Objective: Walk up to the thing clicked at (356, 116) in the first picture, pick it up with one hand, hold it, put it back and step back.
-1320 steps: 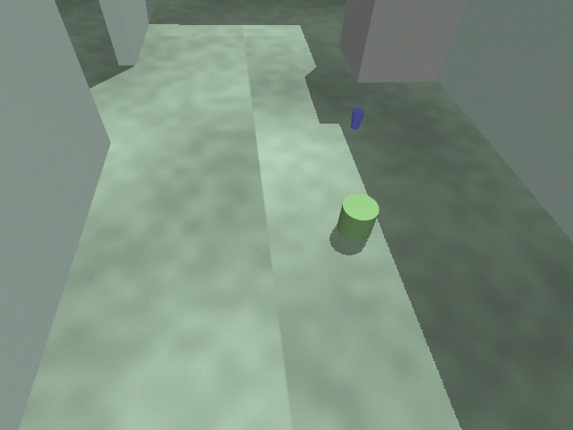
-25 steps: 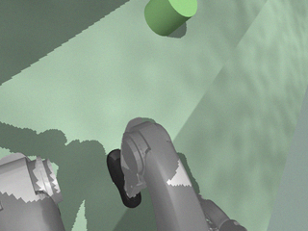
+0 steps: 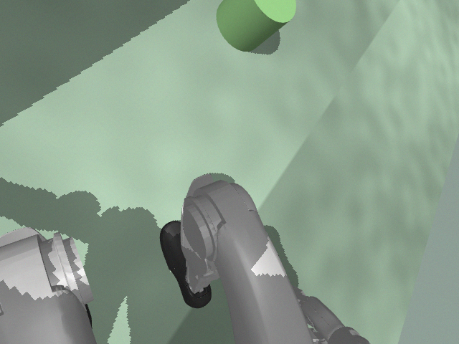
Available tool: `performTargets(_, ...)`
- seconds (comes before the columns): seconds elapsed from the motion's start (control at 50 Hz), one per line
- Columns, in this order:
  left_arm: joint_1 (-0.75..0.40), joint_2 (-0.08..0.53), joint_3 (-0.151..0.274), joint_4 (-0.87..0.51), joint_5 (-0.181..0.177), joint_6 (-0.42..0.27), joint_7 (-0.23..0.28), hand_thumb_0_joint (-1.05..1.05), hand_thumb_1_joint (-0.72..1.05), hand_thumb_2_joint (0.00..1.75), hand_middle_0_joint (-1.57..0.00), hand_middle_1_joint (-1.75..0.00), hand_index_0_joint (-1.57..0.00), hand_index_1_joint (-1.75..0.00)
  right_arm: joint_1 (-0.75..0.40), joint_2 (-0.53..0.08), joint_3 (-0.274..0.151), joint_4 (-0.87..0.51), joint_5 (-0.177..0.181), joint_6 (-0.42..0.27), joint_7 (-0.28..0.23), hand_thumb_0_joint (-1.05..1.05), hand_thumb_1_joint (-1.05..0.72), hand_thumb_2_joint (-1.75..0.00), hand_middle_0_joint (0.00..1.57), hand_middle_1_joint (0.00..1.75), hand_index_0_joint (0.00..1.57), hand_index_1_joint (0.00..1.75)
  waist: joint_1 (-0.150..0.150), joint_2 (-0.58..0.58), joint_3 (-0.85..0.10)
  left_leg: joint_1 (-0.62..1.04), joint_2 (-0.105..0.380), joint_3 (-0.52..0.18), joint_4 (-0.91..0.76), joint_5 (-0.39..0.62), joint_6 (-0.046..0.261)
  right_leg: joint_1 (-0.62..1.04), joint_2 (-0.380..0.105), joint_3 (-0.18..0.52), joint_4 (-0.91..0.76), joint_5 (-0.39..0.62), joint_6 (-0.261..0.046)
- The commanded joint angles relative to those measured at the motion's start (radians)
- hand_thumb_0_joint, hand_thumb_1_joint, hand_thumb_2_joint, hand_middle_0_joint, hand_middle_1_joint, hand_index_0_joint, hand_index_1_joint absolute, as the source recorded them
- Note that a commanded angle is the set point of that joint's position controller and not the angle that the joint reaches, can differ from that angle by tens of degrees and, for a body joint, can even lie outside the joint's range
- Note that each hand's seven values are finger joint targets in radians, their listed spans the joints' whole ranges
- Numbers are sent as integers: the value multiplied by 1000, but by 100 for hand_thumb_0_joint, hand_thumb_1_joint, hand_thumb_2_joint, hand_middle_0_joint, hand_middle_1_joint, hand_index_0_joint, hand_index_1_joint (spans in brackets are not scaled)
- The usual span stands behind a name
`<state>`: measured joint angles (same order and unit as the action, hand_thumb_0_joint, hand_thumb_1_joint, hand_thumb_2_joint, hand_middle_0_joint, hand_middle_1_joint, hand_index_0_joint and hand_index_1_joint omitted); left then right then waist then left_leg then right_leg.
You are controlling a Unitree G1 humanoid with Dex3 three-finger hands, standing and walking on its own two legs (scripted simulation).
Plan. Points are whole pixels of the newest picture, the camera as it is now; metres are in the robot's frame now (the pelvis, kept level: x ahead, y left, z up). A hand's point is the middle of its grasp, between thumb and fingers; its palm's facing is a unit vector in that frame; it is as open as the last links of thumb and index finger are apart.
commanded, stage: settle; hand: left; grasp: from above
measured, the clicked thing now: out of the picture +0.47 +0.38 -0.25
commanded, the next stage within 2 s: lift in 1.18 s
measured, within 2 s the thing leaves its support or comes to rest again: leaves its support in 0.46 s
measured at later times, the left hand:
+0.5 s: hand out of the picture +0.46 +0.40 -0.20, palm faces -0.42 -0.13 -0.90, open 9.5 cm
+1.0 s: hand out of the picture +0.46 +0.39 -0.11, palm faces -0.44 -0.12 -0.89, open 9.4 cm
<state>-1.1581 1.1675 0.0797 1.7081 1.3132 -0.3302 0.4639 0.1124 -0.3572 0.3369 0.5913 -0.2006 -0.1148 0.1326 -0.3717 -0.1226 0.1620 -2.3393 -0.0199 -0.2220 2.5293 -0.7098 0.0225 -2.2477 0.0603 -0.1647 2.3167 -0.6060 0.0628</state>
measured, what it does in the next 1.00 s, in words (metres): stands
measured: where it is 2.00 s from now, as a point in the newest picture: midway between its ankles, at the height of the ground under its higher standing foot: (139, 310)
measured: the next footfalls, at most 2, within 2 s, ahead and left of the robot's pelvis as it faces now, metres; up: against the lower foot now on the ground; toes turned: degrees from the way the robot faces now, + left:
none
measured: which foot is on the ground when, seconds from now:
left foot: down 0.00-1.00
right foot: down 0.00-1.00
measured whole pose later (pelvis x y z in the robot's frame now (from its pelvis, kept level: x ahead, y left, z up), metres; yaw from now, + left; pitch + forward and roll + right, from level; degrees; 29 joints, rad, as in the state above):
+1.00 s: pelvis +0.00 +0.00 +0.04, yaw +4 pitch +35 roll -13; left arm -1.04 0.95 0.07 1.27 1.21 -0.24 0.15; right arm 0.15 -0.32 0.17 0.58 -0.11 0.05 0.12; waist -0.28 -0.01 0.01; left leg -2.31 -0.04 -0.15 2.37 -0.68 0.03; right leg -2.21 0.01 -0.11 2.21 -0.63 0.04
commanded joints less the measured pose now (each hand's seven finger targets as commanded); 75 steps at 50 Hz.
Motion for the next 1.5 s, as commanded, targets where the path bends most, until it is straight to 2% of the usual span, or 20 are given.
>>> performTargets(0.0, -192, 181, -14, -100, -12, 22, 28, 0, 32, 87, -63, -109, -68, -103, 191, -327, -107, 15, 0, 3, -13, 0, -91, -90, 20, 30, 20, 30, -66, 439, -576, 421, 37, 58, -272, 170, -3, 327, 20, -92, -180, 149, -84)
performTargets(0.06, -180, 196, -10, -86, -10, 22, 30, 0, 25, 91, -63, -111, -68, -106, 185, -320, -107, 18, 3, 9, -17, 0, -92, -91, 20, 30, 20, 30, -51, 442, -572, 418, 38, 59, -289, 146, -3, 330, 21, -90, -186, 131, -82)
performTargets(0.1, -198, 218, 6, -110, -1, 24, 31, 0, 25, 91, -61, -114, -67, -108, 195, -328, -108, 20, -1, 12, -16, 0, -92, -91, 20, 30, 20, 30, -46, 484, -604, 471, 39, 46, -287, 202, -14, 316, 16, -96, -167, 170, -87)
performTargets(0.14, -194, 196, -1, -112, -4, 29, 19, 0, 26, 92, -61, -116, -67, -110, 193, -331, -119, 14, 4, 12, -15, 0, -93, -91, 20, 30, 20, 30, -48, 492, -585, 477, 39, 47, -288, 202, -17, 283, 14, -94, -166, 162, -92)
performTargets(0.24, -215, 250, 39, -182, 2, 33, 15, 0, 28, 93, -63, -116, -69, -110, 205, -326, -125, 5, -2, 19, -16, 0, -93, -91, 20, 30, 20, 30, -27, 509, -643, 460, 33, 73, -272, 216, -14, 342, 14, -85, -178, 170, -94)
performTargets(0.46, -167, 219, 100, -440, -55, 73, -83, 0, 41, 95, -74, -114, -79, -108, 236, -310, -194, 0, 20, 54, -5, 0, -92, -91, 20, 30, 20, 30, 40, 599, -774, 543, 24, 84, -308, 279, -26, 332, 0, -70, -185, 197, -107)
performTargets(0.56, -141, 144, 82, -566, -84, 97, -161, 0, 48, 92, -78, -111, -84, -106, 269, -280, -234, 14, 46, 86, 6, 0, -92, -91, 20, 30, 20, 30, 62, 622, -854, 603, 22, 100, -326, 337, -21, 332, -6, -49, -205, 226, -107)
performTargets(0.68, -165, 96, 72, -648, -108, 106, -233, 0, 55, 94, -84, -108, -90, -103, 280, -285, -268, 5, 71, 135, -7, 0, -92, -90, 20, 30, 20, 30, 75, 598, -846, 637, 6, 80, -378, 314, -27, 274, -18, -42, -233, 191, -123)
performTargets(0.76, -156, 43, 46, -626, -121, 107, -264, 0, 58, 95, -87, -107, -92, -102, 287, -262, -273, 8, 83, 155, -12, 0, -92, -91, 20, 30, 20, 30, 62, 554, -826, 628, 3, 91, -402, 303, -19, 292, -20, -32, -258, 185, -119)
performTargets(0.8, -188, 65, 50, -657, -123, 102, -272, 0, 56, 97, -88, -106, -92, -102, 279, -251, -267, 3, 85, 163, -17, 0, -92, -91, 20, 30, 20, 30, 70, 541, -858, 626, 5, 104, -410, 288, -13, 320, -18, -24, -268, 180, -117)
performTargets(0.9, -195, 36, 29, -610, -120, 96, -284, 0, 56, 98, -89, -105, -93, -102, 280, -235, -261, 2, 87, 172, -25, 0, -92, -91, 20, 30, 20, 30, 53, 506, -833, 604, 2, 116, -421, 273, -5, 339, -17, -16, -288, 175, -113)
performTargets(0.92, -207, 56, 38, -615, -118, 92, -283, 0, 57, 96, -90, -104, -93, -101, 275, -234, -261, 0, 89, 173, -28, 0, -92, -91, 20, 30, 20, 30, 68, 513, -843, 588, 0, 124, -427, 261, -5, 349, -18, -11, -287, 170, -114)
performTargets(1.04, -207, 60, 46, -591, -110, 92, -280, 0, 54, 97, -90, -101, -92, -99, 283, -242, -266, -7, 94, 179, -37, 0, -92, -91, 20, 30, 20, 30, 80, 534, -865, 632, -4, 108, -459, 263, -13, 318, -25, -10, -284, 166, -117)
performTargets(1.08, -231, 54, 38, -607, -111, 91, -282, 0, 55, 100, -89, -105, -92, -102, 289, -227, -263, -8, 96, 180, -37, 0, -92, -91, 20, 30, 20, 30, 71, 532, -891, 636, 1, 125, -455, 265, -5, 344, -20, -4, -291, 174, -111)
performTargets(1.18, -224, 57, 41, -579, -111, 98, -291, 0, 54, 100, -89, -103, -91, -101, 293, -229, -263, -6, 95, 181, -41, 0, -92, -91, 20, 30, 20, 30, 68, 515, -841, 601, -3, 123, -470, 221, -7, 329, -23, -3, -303, 136, -116)
performTargets(1.22, -248, 66, 45, -618, -108, 94, -295, 0, 54, 103, -91, -102, -92, -100, 301, -231, -266, -6, 99, 184, -44, 0, -92, -91, 20, 30, 20, 30, 75, 549, -893, 654, -2, 116, -477, 248, -11, 327, -27, -1, -298, 153, -115)
performTargets(1.28, -221, 62, 51, -603, -119, 100, -298, 0, 42, 86, -80, -104, -85, -100, 305, -224, -272, -8, 104, 188, -45, 0, -95, -92, 20, 30, 20, 30, 87, 533, -894, 629, -6, 129, -491, 230, -7, 350, -25, 5, -312, 144, -113)
performTargets(1.3, -215, 51, 46, -609, -125, 102, -304, 0, 38, 92, -76, -96, -78, -92, 307, -219, -274, -9, 103, 187, -45, 0, -90, -90, 20, 30, 20, 30, 89, 525, -903, 638, -3, 129, -497, 224, -6, 357, -24, 6, -314, 140, -113)
performTargets(1.32, -216, 49, 46, -608, -126, 106, -313, 0, 40, 87, -79, -104, -83, -100, 311, -215, -278, -8, 105, 188, -46, 0, -95, -92, 20, 30, 20, 30, 87, 520, -900, 630, -4, 135, -500, 212, -3, 363, -23, 9, -325, 133, -112)
performTargets(1.48, -159, 21, 60, -717, -182, 132, -379, 0, 50, 94, -85, -103, -88, -99, 314, -207, -312, -11, 129, 206, -58, 0, -93, -91, 20, 30, 20, 30, 125, 521, -958, 711, -5, 133, -559, 237, -3, 385, -32, 27, -371, 139, -119)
